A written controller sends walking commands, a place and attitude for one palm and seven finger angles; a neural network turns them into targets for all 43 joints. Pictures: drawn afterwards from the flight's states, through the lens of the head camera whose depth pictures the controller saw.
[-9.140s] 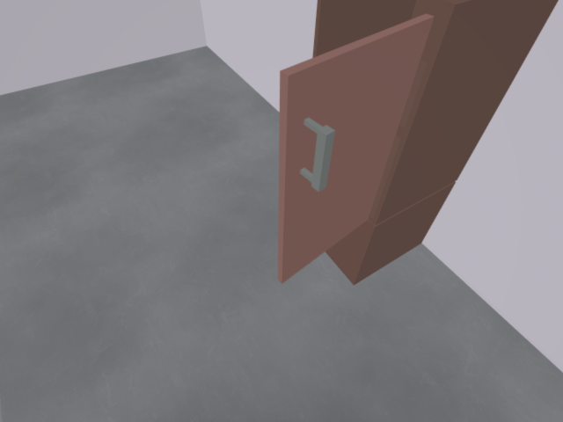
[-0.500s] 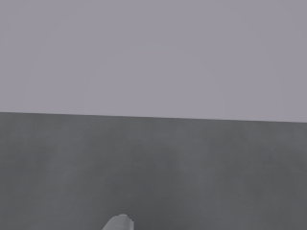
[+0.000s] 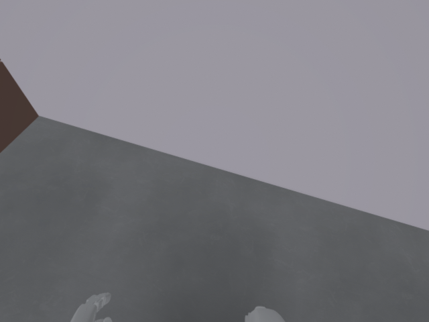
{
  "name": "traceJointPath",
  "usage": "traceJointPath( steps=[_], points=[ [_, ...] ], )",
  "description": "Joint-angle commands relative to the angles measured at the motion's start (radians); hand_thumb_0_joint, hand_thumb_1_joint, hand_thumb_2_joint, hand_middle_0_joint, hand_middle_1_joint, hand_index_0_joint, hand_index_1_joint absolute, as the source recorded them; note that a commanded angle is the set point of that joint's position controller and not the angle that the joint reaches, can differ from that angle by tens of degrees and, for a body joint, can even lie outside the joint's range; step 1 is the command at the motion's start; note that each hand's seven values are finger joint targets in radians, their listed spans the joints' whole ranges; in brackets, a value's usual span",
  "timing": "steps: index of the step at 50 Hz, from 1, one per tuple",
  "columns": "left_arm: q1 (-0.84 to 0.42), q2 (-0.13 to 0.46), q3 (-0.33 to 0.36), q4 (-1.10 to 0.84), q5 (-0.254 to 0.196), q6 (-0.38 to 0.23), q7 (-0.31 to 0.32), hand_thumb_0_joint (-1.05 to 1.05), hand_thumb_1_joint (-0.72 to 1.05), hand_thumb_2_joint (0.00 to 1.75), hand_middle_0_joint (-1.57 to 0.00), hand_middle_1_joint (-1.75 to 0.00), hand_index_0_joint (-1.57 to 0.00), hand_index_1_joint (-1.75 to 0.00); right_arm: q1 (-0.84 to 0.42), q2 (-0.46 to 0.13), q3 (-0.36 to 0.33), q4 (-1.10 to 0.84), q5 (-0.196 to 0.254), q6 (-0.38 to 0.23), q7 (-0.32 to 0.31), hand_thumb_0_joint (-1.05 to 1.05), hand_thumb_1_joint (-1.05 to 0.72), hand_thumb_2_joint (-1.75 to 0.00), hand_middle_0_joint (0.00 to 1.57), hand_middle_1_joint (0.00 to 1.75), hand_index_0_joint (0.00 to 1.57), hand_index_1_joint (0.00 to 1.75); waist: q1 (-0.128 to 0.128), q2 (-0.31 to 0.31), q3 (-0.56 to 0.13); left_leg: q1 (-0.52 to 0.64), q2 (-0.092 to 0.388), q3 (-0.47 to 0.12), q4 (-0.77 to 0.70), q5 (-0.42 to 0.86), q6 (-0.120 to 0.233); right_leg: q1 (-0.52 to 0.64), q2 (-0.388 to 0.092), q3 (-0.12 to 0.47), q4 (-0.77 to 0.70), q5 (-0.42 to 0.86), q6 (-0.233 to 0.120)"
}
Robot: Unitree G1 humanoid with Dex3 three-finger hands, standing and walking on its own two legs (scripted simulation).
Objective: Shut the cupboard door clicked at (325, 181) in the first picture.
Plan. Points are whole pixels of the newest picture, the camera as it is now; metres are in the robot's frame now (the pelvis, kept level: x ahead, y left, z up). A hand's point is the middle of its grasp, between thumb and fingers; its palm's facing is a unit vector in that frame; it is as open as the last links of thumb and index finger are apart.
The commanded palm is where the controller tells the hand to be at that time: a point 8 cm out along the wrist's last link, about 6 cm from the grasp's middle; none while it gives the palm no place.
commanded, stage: walk to a spot facing it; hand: left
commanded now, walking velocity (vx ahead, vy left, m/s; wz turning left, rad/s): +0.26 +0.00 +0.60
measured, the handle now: out of the picture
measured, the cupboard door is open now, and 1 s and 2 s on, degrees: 98 98 98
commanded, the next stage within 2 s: turn to face it in 1.90 s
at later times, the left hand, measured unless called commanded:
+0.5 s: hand out of the picture -0.01 +0.13 -0.16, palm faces +0.39 -0.89 -0.23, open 7.4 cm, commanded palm none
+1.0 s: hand (69, 266) +0.24 +0.33 -0.17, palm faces +0.53 -0.84 -0.11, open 7.4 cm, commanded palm none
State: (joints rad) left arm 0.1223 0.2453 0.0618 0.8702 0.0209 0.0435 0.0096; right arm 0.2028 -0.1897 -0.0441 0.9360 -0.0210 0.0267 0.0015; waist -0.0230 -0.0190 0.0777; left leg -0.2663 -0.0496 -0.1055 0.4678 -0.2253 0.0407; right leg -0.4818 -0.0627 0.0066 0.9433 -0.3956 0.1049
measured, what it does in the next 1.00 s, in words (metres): walks ahead, turning left: right foot, then left foot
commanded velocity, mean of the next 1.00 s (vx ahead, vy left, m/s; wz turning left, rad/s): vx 0.33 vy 0.00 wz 0.43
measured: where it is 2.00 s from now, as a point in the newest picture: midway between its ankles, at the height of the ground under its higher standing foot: (132, 214)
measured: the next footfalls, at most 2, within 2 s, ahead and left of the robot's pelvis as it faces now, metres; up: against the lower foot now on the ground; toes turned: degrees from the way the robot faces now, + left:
right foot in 0.14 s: +0.05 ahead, -0.14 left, +0.00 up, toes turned +4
left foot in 0.64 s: +0.20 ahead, +0.15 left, +0.00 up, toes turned +34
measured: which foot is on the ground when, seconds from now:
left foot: down 0.00-0.12, up 0.14-0.62, down 0.64-1.00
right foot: up 0.00-0.12, down 0.14-0.64, up 0.66-1.00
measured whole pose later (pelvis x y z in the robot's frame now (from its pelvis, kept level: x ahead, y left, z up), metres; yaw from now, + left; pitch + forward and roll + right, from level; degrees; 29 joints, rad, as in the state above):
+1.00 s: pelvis +0.24 +0.13 +0.00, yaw +32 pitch +0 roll -2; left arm 0.14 0.19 0.05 0.95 0.03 -0.01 -0.02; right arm 0.32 -0.17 -0.03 1.04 -0.01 -0.08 -0.02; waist -0.01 -0.05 0.04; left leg -0.04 -0.08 0.05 0.30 -0.26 0.12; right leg -0.66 -0.14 -0.04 1.05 -0.12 0.07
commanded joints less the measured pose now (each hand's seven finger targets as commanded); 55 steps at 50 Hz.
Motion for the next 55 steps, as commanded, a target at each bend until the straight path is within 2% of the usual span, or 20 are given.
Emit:
traceJointPath(
  steps=[1,3,5,6,7,8,11,13,17,25,28,30,31,32,33,35,37,40,47,55],
  points=[
    [-0.006,0.057,0.018,-0.089,-0.009,-0.03,0.01,0.0,0.9,0.9,-0.2,-0.3,-0.2,-0.3,0.031,-0.226,-0.073,-0.061,-0.007,-0.01,-0.018,0.0,-0.9,-0.9,0.2,0.3,0.2,0.3,-0.008,0.196,-0.138,0.109,0.229,-0.275,-0.064,0.4,0.129,0.071,0.046,-0.012,-0.165,-0.029,-0.017],
    [0.058,0.064,0.022,-0.074,-0.007,-0.041,0.006,0.0,0.9,0.9,-0.2,-0.3,-0.2,-0.3,0.006,-0.228,-0.076,-0.063,-0.005,-0.009,-0.017,0.0,-0.9,-0.9,0.2,0.3,0.2,0.3,0.017,0.213,-0.157,0.049,0.208,-0.303,-0.048,0.213,0.117,0.199,0.071,-0.029,-0.298,0.005,-0.028],
    [0.16,0.103,0.038,-0.037,-0.003,-0.058,0.006,0.0,0.9,0.9,-0.2,-0.3,-0.2,-0.3,-0.024,-0.18,-0.069,-0.07,0.006,-0.012,-0.013,0.0,-0.9,-0.9,0.2,0.3,0.2,0.3,0.084,0.078,-0.162,-0.212,0.115,-0.255,0.057,-0.104,0.053,0.531,0.008,0.023,-0.577,0.086,-0.045],
    [0.212,0.196,0.058,-0.028,0.013,-0.067,0.016,0.0,0.9,0.9,-0.2,-0.3,-0.2,-0.3,0.001,-0.101,-0.058,-0.079,0.019,-0.02,-0.01,0.0,-0.9,-0.9,0.2,0.3,0.2,0.3,0.107,-0.234,-0.194,-0.445,-0.006,-0.084,0.304,-0.373,-0.024,0.726,-0.273,0.325,-0.719,-0.136,-0.119],
    [0.219,0.225,0.055,-0.032,0.006,-0.058,0.018,0.0,0.9,0.9,-0.2,-0.3,-0.2,-0.3,-0.055,-0.141,-0.062,-0.101,0.002,-0.022,-0.006,0.0,-0.9,-0.9,0.2,0.3,0.2,0.3,0.122,-0.308,-0.106,-0.504,-0.026,0.023,0.55,-0.416,-0.06,0.57,-0.441,0.523,-0.79,-0.198,-0.208],
    [0.152,0.189,0.047,-0.05,0.0,-0.053,0.02,0.0,0.9,0.9,-0.2,-0.3,-0.2,-0.3,-0.053,-0.166,-0.072,-0.096,-0.007,-0.016,0.005,0.0,-0.9,-0.9,0.2,0.3,0.2,0.3,0.077,-0.19,-0.036,-0.49,0.033,-0.006,0.669,-0.336,-0.054,0.442,-0.443,0.426,-0.813,-0.278,-0.23],
    [0.072,0.077,0.018,-0.031,-0.007,-0.09,0.01,0.0,0.9,0.9,-0.2,-0.3,-0.2,-0.3,-0.008,-0.134,-0.071,-0.022,-0.016,-0.003,0.031,0.0,-0.9,-0.9,0.2,0.3,0.2,0.3,0.003,-0.165,0.049,-0.44,0.09,0.038,0.787,-0.088,-0.078,0.33,-0.268,0.123,-0.779,0.021,-0.149],
    [0.129,0.057,0.016,-0.004,-0.006,-0.107,0.007,0.0,0.9,0.9,-0.2,-0.3,-0.2,-0.3,-0.008,-0.102,-0.062,-0.011,-0.009,-0.003,0.04,0.0,-0.9,-0.9,0.2,0.3,0.2,0.3,0.009,-0.126,0.015,-0.431,0.09,0.069,0.774,-0.024,-0.085,0.385,-0.235,-0.001,-0.742,0.241,-0.136],
    [0.256,0.053,0.011,0.055,0.0,-0.121,0.009,0.0,0.9,0.9,-0.2,-0.3,-0.2,-0.3,-0.068,-0.083,-0.051,-0.017,-0.007,-0.003,0.043,0.0,-0.9,-0.9,0.2,0.3,0.2,0.3,0.036,-0.145,-0.02,-0.48,0.099,0.113,0.709,-0.002,-0.086,0.523,-0.241,-0.102,-0.687,0.546,-0.129],
    [0.379,0.07,0.006,0.13,0.012,-0.121,0.012,0.0,0.9,0.9,-0.2,-0.3,-0.2,-0.3,-0.285,-0.052,-0.014,-0.069,-0.002,-0.022,0.055,0.0,-0.9,-0.9,0.2,0.3,0.2,0.3,0.085,-0.163,0.032,-0.46,0.098,0.212,0.366,-0.054,-0.041,0.628,-0.293,-0.208,-0.634,0.779,-0.162],
    [0.357,0.104,0.011,0.137,0.012,-0.12,0.009,0.0,0.9,0.9,-0.2,-0.3,-0.2,-0.3,-0.219,-0.062,-0.01,-0.055,-0.002,-0.037,0.047,0.0,-0.9,-0.9,0.2,0.3,0.2,0.3,0.042,-0.175,-0.012,-0.256,0.031,0.291,0.248,-0.12,0.004,0.599,-0.313,-0.258,-0.519,1.023,-0.164],
    [0.309,0.146,0.02,0.124,0.001,-0.122,0.002,0.0,0.9,0.9,-0.2,-0.3,-0.2,-0.3,-0.039,-0.113,-0.026,-0.017,-0.007,-0.049,0.033,0.0,-0.9,-0.9,0.2,0.3,0.2,0.3,-0.059,-0.153,-0.117,0.038,-0.045,0.333,0.14,-0.083,0.041,0.502,-0.295,-0.321,-0.281,1.118,-0.138],
    [0.289,0.141,0.016,0.111,-0.007,-0.123,-0.007,0.0,0.9,0.9,-0.2,-0.3,-0.2,-0.3,0.105,-0.169,-0.044,0.016,-0.012,-0.053,0.024,0.0,-0.9,-0.9,0.2,0.3,0.2,0.3,-0.139,-0.087,-0.218,0.331,0.006,0.258,0.068,0.001,0.074,0.312,-0.276,-0.321,-0.038,0.915,-0.11],
    [0.292,0.072,0.01,0.07,-0.019,-0.12,-0.026,0.0,0.9,0.9,-0.2,-0.3,-0.2,-0.3,0.224,-0.302,-0.082,0.038,-0.021,-0.061,0.011,0.0,-0.9,-0.9,0.2,0.3,0.2,0.3,-0.174,0.192,-0.342,0.608,0.328,-0.219,0.046,0.152,0.205,-0.034,-0.098,-0.29,0.328,0.074,-0.05],
    [0.181,0.06,0.001,0.008,-0.018,-0.112,-0.02,0.0,0.9,0.9,-0.2,-0.3,-0.2,-0.3,0.281,-0.355,-0.092,0.046,0.003,-0.056,-0.003,0.0,-0.9,-0.9,0.2,0.3,0.2,0.3,-0.173,0.174,-0.401,0.648,0.454,-0.445,-0.073,0.312,0.27,-0.199,-0.045,-0.128,0.49,-0.167,-0.053],
    [0.102,0.047,0.01,0.006,-0.008,-0.108,-0.005,0.0,0.9,0.9,-0.2,-0.3,-0.2,-0.3,0.141,-0.28,-0.073,0.022,0.006,-0.07,-0.019,0.0,-0.9,-0.9,0.2,0.3,0.2,0.3,-0.104,0.039,-0.178,0.343,0.426,-0.277,-0.136,0.277,0.227,-0.218,-0.11,-0.036,0.527,-0.029,-0.064],
    [0.199,0.012,0.009,0.071,0.013,-0.084,-0.015,0.0,0.9,0.9,-0.2,-0.3,-0.2,-0.3,0.039,-0.178,-0.037,-0.005,0.003,-0.091,-0.022,0.0,-0.9,-0.9,0.2,0.3,0.2,0.3,-0.01,0.088,-0.039,0.103,0.321,-0.109,-0.178,0.269,0.156,-0.126,-0.135,-0.011,0.431,0.067,-0.051],
    [0.265,-0.017,0.001,0.101,0.02,-0.066,-0.02,0.0,0.9,0.9,-0.2,-0.3,-0.2,-0.3,0.052,-0.128,-0.019,0.019,0.007,-0.112,-0.02,0.0,-0.9,-0.9,0.2,0.3,0.2,0.3,0.041,0.103,-0.045,0.084,0.25,0.009,-0.205,0.396,0.133,-0.092,-0.107,-0.033,0.322,0.139,-0.033],
    [0.07,-0.015,0.003,0.043,0.011,-0.06,-0.025,0.0,0.9,0.9,-0.2,-0.3,-0.2,-0.3,0.194,-0.089,-0.014,0.08,0.013,-0.113,-0.027,0.0,-0.9,-0.9,0.2,0.3,0.2,0.3,0.008,0.106,0.0,0.221,0.231,0.005,-0.256,0.49,0.084,-0.235,-0.078,-0.051,0.139,0.299,-0.034],
    [-0.156,-0.03,-0.019,-0.022,-0.001,-0.082,-0.033,0.0,0.9,0.9,-0.2,-0.3,-0.2,-0.3,0.382,-0.068,0.008,0.164,0.0,-0.117,-0.045,0.0,-0.9,-0.9,0.2,0.3,0.2,0.3,-0.054,0.109,0.048,0.383,0.26,-0.025,-0.218,0.726,0.096,-0.253,-0.024,-0.089,-0.111,0.282,-0.092]
  ],
)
